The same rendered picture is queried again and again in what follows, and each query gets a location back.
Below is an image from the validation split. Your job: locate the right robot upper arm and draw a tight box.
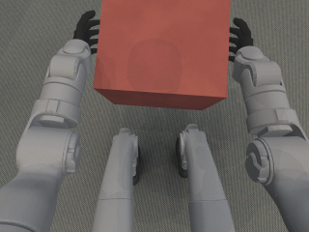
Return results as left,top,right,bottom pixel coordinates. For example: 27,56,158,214
245,136,309,232

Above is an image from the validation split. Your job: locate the robot right hand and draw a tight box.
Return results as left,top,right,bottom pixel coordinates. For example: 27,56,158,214
228,17,254,63

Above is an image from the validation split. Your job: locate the robot left hand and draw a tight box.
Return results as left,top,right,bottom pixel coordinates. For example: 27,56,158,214
73,10,100,55

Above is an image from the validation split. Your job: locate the robot right foot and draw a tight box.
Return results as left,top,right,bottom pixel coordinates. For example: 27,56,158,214
176,137,188,178

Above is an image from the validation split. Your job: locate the left robot forearm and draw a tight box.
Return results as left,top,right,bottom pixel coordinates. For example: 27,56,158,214
15,39,93,170

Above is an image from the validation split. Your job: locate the left robot thigh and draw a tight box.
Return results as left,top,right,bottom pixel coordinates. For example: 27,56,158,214
92,132,138,232

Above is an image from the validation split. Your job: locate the carton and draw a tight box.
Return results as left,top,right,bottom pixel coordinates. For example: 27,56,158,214
93,0,231,110

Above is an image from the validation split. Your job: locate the right robot forearm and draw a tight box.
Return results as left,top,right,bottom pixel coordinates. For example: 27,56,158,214
232,45,309,144

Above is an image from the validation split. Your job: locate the left robot upper arm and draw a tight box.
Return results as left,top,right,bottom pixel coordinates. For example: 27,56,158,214
0,126,82,232

